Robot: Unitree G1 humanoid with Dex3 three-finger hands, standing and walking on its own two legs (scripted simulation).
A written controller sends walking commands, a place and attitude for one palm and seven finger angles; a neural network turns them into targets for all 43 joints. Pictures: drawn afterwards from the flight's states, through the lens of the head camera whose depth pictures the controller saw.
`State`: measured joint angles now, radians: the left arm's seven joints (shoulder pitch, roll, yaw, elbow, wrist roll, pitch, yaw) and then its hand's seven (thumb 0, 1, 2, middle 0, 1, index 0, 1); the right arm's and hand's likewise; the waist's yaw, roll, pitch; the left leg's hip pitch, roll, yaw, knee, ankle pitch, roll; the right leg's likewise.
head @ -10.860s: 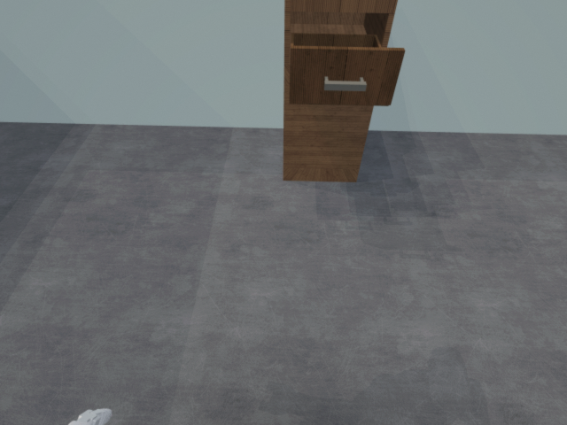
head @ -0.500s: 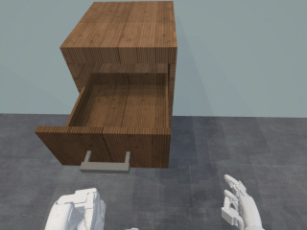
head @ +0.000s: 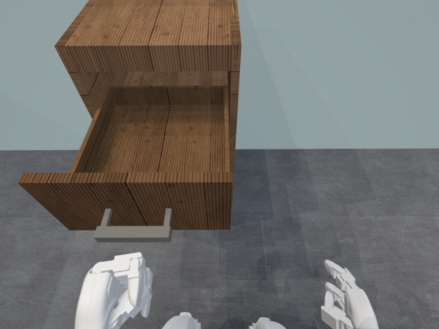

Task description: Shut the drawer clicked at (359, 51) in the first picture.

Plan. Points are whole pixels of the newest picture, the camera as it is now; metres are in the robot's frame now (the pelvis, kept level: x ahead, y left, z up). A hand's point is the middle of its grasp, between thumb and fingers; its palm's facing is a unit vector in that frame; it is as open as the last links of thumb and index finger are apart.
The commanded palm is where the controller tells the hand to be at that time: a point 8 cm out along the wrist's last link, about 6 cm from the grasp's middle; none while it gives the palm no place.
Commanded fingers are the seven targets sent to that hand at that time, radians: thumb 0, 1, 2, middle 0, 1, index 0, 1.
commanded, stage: bring the fist close to the handle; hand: left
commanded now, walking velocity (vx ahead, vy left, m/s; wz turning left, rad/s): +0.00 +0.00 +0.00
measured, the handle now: (136, 223) +0.30 +0.17 +0.03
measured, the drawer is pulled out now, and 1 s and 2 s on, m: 0.30 0.30 0.20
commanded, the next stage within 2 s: push the drawer shut in 0.78 s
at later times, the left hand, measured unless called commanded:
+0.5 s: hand (154, 270) +0.22 +0.12 +0.03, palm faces +0.00 -1.00 +0.00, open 3.3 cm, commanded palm +0.19 +0.17 +0.03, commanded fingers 0.00 0.90 0.90 -1.40 -1.60 -1.40 -1.60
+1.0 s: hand (153, 269) +0.22 +0.12 +0.03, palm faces +0.01 -1.00 +0.00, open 3.3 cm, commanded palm +0.20 +0.17 +0.03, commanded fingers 0.00 0.90 0.90 -1.40 -1.60 -1.40 -1.60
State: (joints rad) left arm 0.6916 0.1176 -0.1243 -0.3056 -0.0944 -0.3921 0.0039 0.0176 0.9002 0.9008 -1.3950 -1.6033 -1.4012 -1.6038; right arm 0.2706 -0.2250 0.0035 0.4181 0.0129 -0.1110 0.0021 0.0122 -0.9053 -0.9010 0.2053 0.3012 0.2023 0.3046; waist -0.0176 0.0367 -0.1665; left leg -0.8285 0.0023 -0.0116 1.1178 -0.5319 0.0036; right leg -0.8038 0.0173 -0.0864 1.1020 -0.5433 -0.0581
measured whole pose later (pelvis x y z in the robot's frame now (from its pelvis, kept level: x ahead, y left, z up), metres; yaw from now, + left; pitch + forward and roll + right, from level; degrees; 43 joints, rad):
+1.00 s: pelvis +0.00 +0.02 -0.02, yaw +0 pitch +18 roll -2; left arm 0.47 0.11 -0.14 -0.16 -0.06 -0.41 0.07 0.02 0.90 0.90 -1.40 -1.60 -1.40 -1.60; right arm 0.22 -0.21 0.03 0.42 0.00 -0.05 0.01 0.01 -0.91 -0.90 0.21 0.30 0.20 0.30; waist -0.02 0.03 -0.18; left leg -0.98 -0.01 -0.01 1.22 -0.57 0.03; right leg -0.94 0.01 -0.09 1.19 -0.57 -0.04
